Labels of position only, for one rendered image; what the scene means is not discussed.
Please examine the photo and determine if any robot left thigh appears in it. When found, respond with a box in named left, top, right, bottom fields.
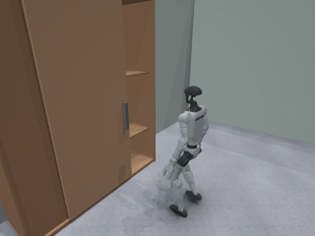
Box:
left=170, top=152, right=190, bottom=189

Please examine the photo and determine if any left robot forearm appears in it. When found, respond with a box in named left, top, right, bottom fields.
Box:
left=169, top=138, right=185, bottom=165

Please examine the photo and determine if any robot torso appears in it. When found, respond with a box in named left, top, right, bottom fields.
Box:
left=183, top=105, right=205, bottom=160

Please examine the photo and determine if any wardrobe door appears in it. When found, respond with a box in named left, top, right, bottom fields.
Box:
left=0, top=0, right=69, bottom=236
left=22, top=0, right=132, bottom=220

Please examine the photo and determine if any handle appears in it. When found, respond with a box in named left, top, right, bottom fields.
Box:
left=122, top=102, right=129, bottom=131

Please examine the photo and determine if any robot right upper arm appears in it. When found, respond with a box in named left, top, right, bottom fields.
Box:
left=199, top=105, right=209, bottom=132

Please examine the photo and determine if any left robot hand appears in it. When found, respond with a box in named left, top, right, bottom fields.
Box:
left=162, top=162, right=175, bottom=180

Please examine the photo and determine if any right robot forearm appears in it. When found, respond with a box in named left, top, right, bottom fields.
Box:
left=197, top=129, right=209, bottom=144

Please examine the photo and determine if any robot left upper arm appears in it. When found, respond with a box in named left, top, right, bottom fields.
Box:
left=178, top=112, right=190, bottom=146

